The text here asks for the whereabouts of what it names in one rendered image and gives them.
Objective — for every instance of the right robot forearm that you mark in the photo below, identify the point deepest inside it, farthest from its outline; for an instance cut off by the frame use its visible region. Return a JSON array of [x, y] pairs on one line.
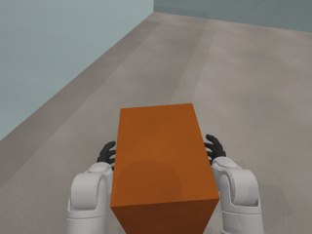
[[239, 198]]

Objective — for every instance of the carton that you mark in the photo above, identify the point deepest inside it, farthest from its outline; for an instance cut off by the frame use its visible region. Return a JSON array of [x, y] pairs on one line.
[[163, 182]]

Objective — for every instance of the robot right hand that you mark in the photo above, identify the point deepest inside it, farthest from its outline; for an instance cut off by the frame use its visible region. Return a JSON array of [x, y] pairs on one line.
[[216, 148]]

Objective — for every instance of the robot left hand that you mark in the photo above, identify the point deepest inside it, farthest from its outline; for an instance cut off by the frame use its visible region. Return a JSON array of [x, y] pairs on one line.
[[105, 153]]

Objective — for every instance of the left robot forearm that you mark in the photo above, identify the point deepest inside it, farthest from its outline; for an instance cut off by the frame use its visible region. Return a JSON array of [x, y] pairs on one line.
[[87, 200]]

